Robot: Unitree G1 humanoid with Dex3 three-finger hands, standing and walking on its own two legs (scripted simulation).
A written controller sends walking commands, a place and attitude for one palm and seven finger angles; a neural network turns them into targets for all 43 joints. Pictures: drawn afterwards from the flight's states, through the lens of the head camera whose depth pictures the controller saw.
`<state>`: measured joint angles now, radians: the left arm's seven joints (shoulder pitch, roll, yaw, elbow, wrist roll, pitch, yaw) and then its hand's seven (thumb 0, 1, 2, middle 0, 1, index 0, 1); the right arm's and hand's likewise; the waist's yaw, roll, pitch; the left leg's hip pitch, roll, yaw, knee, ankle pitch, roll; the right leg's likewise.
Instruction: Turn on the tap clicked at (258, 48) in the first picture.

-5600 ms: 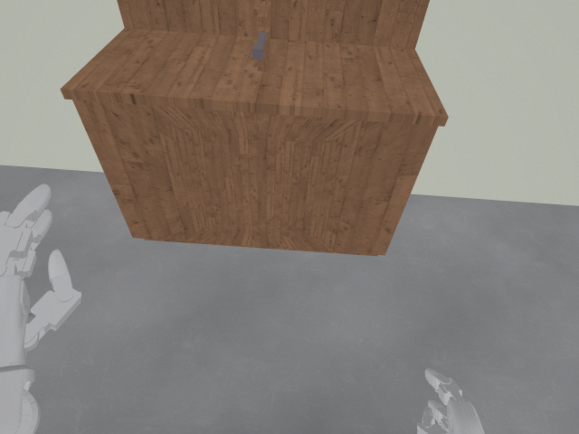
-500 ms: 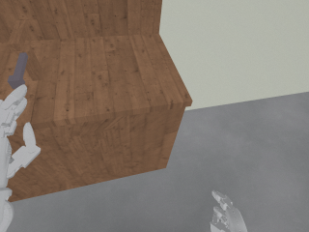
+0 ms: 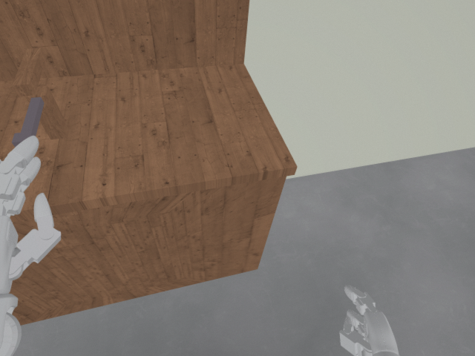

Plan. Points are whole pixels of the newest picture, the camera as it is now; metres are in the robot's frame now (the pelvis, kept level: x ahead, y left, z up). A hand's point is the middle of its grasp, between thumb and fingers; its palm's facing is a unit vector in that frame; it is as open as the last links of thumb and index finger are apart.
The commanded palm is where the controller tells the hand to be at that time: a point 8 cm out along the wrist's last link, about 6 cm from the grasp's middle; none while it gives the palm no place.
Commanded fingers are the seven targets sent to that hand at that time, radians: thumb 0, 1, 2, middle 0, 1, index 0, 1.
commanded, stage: look again from close up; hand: left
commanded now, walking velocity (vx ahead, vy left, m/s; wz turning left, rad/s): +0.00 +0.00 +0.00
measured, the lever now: (26, 142) +0.42 +0.43 +0.09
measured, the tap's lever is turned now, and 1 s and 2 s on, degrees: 0 0 0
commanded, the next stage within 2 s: shuffle to correct the standing spot in 0.20 s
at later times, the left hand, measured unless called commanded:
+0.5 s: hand (55, 249) +0.20 +0.25 +0.15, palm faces +0.37 -0.85 -0.37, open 7.4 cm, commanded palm +0.15 +0.28 +0.17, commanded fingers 0.00 0.90 0.90 -0.20 -0.30 -0.20 -0.30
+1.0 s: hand (50, 201) +0.26 +0.28 +0.15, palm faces +0.37 -0.83 -0.42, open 7.4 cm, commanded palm +0.21 +0.32 +0.17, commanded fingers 0.00 0.90 0.90 -0.20 -0.30 -0.20 -0.30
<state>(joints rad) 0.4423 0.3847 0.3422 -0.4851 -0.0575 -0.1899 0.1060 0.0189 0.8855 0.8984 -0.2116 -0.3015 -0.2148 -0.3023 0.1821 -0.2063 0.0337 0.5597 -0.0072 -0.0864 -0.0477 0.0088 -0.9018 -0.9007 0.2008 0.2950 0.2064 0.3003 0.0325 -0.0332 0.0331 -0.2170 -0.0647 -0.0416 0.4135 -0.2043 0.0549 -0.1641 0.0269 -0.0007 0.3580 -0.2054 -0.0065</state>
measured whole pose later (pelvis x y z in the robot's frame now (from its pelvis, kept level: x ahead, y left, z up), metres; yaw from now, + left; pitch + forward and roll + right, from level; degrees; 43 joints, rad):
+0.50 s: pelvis -0.01 +0.00 +0.00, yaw +1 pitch +1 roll -2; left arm 0.47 0.36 0.32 -0.45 -0.05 -0.20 0.11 0.02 0.89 0.90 -0.21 -0.30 -0.21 -0.30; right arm 0.22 -0.23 0.01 0.59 -0.01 -0.09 -0.04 0.01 -0.90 -0.90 0.20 0.30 0.21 0.30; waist 0.01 0.01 0.00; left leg -0.27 -0.06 -0.06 0.50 -0.23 0.06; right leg -0.19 0.04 -0.03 0.39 -0.21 -0.01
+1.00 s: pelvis +0.06 +0.04 -0.02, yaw +1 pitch +1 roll +0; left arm 0.51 0.39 0.37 -0.55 -0.04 -0.25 0.12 0.02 0.88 0.90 -0.21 -0.30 -0.22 -0.30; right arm 0.23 -0.23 0.00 0.59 -0.01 -0.05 -0.01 0.01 -0.90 -0.90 0.20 0.30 0.21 0.30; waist 0.00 -0.04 0.05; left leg -0.44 0.04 -0.01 0.78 -0.27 0.02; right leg -0.22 -0.06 -0.04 0.62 -0.41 0.03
